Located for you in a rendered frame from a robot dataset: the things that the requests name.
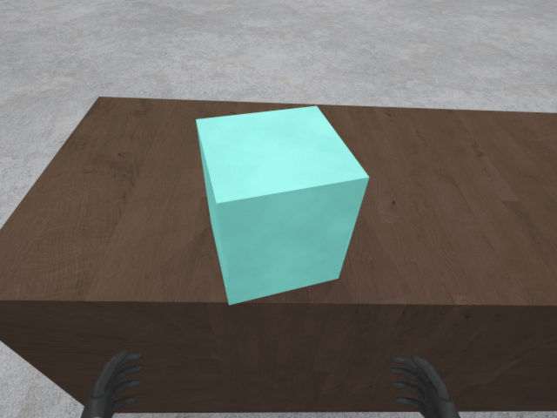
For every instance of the robot right hand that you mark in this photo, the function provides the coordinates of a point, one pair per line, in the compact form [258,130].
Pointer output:
[435,401]

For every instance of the robot left hand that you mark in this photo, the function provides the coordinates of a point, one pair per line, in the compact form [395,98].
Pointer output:
[100,402]

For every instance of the carton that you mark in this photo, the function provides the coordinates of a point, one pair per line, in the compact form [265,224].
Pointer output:
[284,193]

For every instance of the pedestal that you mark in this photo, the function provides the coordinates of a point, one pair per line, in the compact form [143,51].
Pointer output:
[453,257]

